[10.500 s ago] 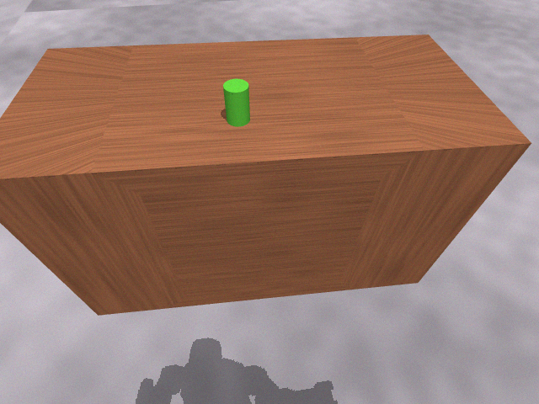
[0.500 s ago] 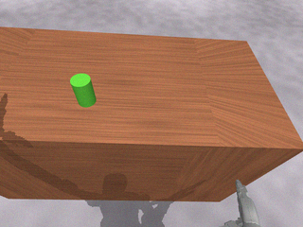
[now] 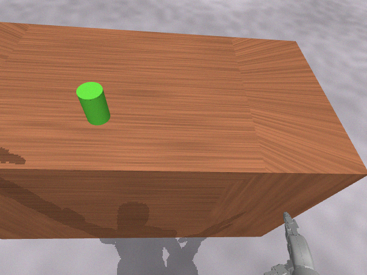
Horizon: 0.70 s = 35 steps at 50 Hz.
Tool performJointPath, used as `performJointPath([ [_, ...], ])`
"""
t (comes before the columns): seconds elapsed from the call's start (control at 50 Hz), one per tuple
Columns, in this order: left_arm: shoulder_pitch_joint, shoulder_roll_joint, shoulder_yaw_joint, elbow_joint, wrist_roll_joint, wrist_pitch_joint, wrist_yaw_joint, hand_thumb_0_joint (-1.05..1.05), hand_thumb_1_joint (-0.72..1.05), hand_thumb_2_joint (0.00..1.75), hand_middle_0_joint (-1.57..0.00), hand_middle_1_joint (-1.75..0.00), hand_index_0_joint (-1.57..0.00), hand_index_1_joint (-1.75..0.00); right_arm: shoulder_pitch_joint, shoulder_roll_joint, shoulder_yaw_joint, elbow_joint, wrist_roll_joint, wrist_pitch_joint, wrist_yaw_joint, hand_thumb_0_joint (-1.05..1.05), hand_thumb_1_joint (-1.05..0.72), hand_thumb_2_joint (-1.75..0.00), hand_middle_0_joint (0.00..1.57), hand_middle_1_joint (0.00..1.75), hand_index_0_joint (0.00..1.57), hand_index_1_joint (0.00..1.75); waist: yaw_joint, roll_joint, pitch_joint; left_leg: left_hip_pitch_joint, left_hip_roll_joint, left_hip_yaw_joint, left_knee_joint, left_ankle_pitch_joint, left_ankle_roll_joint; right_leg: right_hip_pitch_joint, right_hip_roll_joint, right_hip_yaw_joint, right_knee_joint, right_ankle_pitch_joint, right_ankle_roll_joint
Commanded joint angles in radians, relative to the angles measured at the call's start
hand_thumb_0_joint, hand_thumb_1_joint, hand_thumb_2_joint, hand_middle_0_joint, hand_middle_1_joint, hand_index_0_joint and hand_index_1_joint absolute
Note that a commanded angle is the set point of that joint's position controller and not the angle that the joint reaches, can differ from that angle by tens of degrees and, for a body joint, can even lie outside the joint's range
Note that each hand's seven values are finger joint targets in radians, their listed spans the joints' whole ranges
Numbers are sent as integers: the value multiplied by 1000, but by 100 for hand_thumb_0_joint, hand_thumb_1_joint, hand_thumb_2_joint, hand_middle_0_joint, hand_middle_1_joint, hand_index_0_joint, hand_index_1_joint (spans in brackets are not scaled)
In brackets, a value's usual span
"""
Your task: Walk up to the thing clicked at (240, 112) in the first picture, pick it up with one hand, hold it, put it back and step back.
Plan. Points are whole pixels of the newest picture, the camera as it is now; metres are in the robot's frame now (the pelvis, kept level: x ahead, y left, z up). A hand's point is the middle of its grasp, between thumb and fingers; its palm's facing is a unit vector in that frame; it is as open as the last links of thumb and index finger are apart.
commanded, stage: go down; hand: left
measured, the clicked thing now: (94, 104) +0.52 +0.20 +0.04
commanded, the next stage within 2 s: approach in 0.54 s
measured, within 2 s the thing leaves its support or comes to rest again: neither
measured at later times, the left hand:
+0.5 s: hand out of the picture +0.42 +0.38 +0.17, palm faces +0.17 -0.99 +0.02, open 17.4 cm
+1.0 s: hand (11, 110) +0.44 +0.33 +0.11, palm faces +0.10 -0.99 +0.04, open 17.4 cm
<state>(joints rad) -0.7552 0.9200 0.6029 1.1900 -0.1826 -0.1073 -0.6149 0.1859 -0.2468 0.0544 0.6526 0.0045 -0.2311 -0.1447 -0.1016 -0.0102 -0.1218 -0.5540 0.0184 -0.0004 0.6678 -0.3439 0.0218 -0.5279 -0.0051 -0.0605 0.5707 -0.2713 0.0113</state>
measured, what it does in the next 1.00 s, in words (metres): stands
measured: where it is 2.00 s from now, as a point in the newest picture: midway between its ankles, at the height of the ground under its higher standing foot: outside the picture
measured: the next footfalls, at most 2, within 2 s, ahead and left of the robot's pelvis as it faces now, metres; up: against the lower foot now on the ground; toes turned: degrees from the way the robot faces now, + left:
none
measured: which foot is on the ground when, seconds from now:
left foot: down 0.00-1.00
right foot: down 0.00-1.00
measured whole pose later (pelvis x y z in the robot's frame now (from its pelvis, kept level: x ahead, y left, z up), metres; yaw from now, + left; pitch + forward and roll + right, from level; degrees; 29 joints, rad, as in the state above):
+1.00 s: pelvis -0.01 +0.00 -0.02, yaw +0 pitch +17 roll -3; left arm -0.80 0.79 0.50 1.18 -0.19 -0.17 -0.53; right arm 0.24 -0.24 0.08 0.48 -0.01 -0.22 -0.09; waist -0.12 -0.02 -0.13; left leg -0.70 0.02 0.00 0.81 -0.40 0.03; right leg -0.67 -0.01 -0.06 0.71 -0.33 0.02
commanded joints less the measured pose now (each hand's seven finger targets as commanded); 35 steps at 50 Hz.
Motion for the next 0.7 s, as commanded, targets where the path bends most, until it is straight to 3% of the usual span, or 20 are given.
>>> performJointPath([
  [0.0, -377, 403, 37, -218, -19, -60, 14, 0, -55, 9, -4, -5, -4, -5, -41, -189, -82, -149, 2, -44, -19, 0, 55, -5, 5, 5, 5, 5, 11, 206, -363, 284, -7, -44, -37, 442, -13, 84, 14, 15, -20, 270, -40],
  [0.02, -383, 414, 45, -216, -19, -61, 14, 0, -54, 8, -4, -5, -4, -5, -27, -182, -77, -155, 3, -44, -17, 0, 55, -5, 5, 5, 5, 5, 11, 207, -367, 274, -9, -41, -28, 442, -11, 85, 12, 17, -18, 274, -38],
  [0.06, -375, 378, 19, -191, -16, -60, 11, 0, -56, 8, -5, -5, -4, -6, -37, -155, -59, -157, 6, -41, -13, 0, 55, -5, 5, 5, 5, 5, 11, 184, -361, 247, -10, -42, -27, 437, -8, 97, 12, 18, -10, 279, -37],
  [0.1, -364, 374, 16, -188, -18, -61, 14, 0, -53, 9, -4, -5, -4, -5, -43, -170, -70, -175, 9, -39, -12, 0, 55, -5, 5, 5, 5, 5, 14, 204, -343, 256, -9, -42, -26, 431, -11, 67, 15, 15, -8, 259, -40],
  [0.12, -368, 388, 25, -183, -16, -62, 13, 0, -54, 9, -4, -5, -4, -5, -13, -188, -83, -163, 4, -40, -13, 0, 55, -5, 5, 5, 5, 5, 4, 215, -370, 282, -2, -46, -17, 461, -15, 47, 17, 12, -2, 263, -42],
  [0.14, -388, 399, 29, -204, -18, -63, 12, 0, -54, 9, -4, -4, -4, -5, -8, -176, -70, -151, 5, -37, -8, 0, 55, -5, 5, 5, 5, 5, 14, 235, -368, 294, 4, -54, -19, 485, -20, 31, 21, 7, -1, 256, -45],
  [0.16, -398, 420, 42, -216, -17, -66, 13, 0, -54, 9, -4, -5, -4, -5, -26, -192, -83, -187, 5, -39, -7, 0, 55, -5, 5, 5, 5, 5, 14, 239, -387, 310, 9, -58, -17, 494, -25, 27, 22, 5, 0, 251, -45],
  [0.24, -426, 404, 29, -237, -9, -57, 19, 0, -53, 8, -4, -4, -4, -5, -30, -162, -59, -190, 5, -41, -7, 0, 55, -5, 5, 5, 5, 5, 13, 247, -417, 304, 5, -52, -8, 494, -20, 54, 20, 14, 4, 267, -44],
  [0.28, -425, 390, 26, -225, -15, -51, 19, 0, -55, 8, -5, -4, -4, -5, -12, -180, -78, -161, 3, -37, -10, 0, 55, -5, 5, 5, 5, 5, 2, 237, -409, 309, 5, -52, -2, 496, -19, 39, 20, 14, 3, 270, -42],
  [0.34, -396, 384, 15, -187, -9, -47, 21, 0, -53, 9, -4, -5, -4, -6, -12, -168, -68, -141, 4, -34, -7, 0, 55, -5, 5, 5, 5, 5, 10, 237, -353, 281, 6, -54, -6, 481, -21, 18, 23, 10, 5, 250, -43],
  [0.38, -393, 400, 25, -181, -6, -53, 23, 0, -54, 9, -4, -5, -4, -6, -28, -198, -86, -198, 2, -37, -6, 0, 55, -5, 5, 5, 5, 5, 5, 209, -378, 278, 7, -55, 3, 486, -19, 25, 22, 10, 11, 259, -43],
  [0.44, -419, 409, 33, -212, -4, -56, 28, 0, -51, 9, -4, -5, -4, -5, -9, -166, -59, -208, 3, -31, 2, 0, 55, -5, 5, 5, 5, 5, 17, 234, -387, 279, 6, -51, 2, 485, -21, 37, 22, 13, 10, 254, -45],
  [0.48, -417, 436, 55, -223, -2, -51, 33, 0, -53, 8, -4, -5, -4, -5, 2, -191, -78, -247, 4, -35, -5, 0, 54, -5, 5, 5, 5, 5, 10, 233, -428, 287, 6, -49, 7, 514, -21, 68, 21, 15, 20, 293, -43],
  [0.52, -409, 365, 9, -227, -3, -42, 25, 0, -53, 9, -4, -5, -4, -6, 35, -149, -52, -200, 4, -29, 4, 0, 55, -5, 5, 5, 5, 5, 10, 247, -391, 297, 10, -53, 4, 509, -23, 19, 26, 13, 13, 259, -46],
  [0.54, -388, 370, 19, -217, -5, -37, 25, 0, -55, 9, -5, -5, -4, -6, 4, -183, -70, -268, 4, -38, 1, 0, 54, -5, 5, 5, 5, 5, 8, 221, -418, 310, 11, -53, 12, 540, -22, 35, 25, 11, 15, 281, -44],
  [0.56, -385, 382, 23, -216, -5, -35, 29, 0, -53, 9, -4, -5, -4, -6, 15, -192, -87, -231, 5, -35, -3, 0, 55, -5, 5, 5, 5, 5, 6, 228, -401, 303, 8, -51, 7, 523, -22, 37, 25, 11, 15, 279, -42],
  [0.58, -373, 398, 31, -198, 0, -33, 33, 0, -54, 9, -4, -5, -4, -6, 57, -185, -81, -179, 2, -30, -2, 0, 54, -5, 5, 5, 5, 5, 12, 240, -373, 283, 10, -52, 3, 516, -23, 24, 25, 10, 17, 269, -45],
  [0.6, -375, 390, 30, -212, -4, -39, 27, 0, -53, 10, -4, -5, -4, -6, 25, -180, -68, -211, 3, -32, 4, 0, 55, -5, 5, 5, 5, 5, 22, 230, -375, 277, 14, -57, 4, 523, -26, 19, 25, 9, 19, 264, -46],
  [0.62, -392, 374, 23, -223, -9, -40, 22, 0, -51, 17, -5, -9, -2, -12, -1, -181, -68, -258, 4, -40, 5, 0, 55, -5, 5, 5, 5, 5, 10, 233, -389, 298, 16, -59, 3, 528, -26, 17, 27, 8, 17, 259, -46],
  [0.68, -389, 357, 14, -200, -10, -44, 29, 0, -46, 9, -4, -5, -2, -6, 6, -154, -52, -217, 8, -30, 5, 0, 57, -4, 5, 5, 5, 5, 15, 193, -345, 235, 2, -49, -2, 445, -14, 36, 23, 15, 13, 243, -43],
])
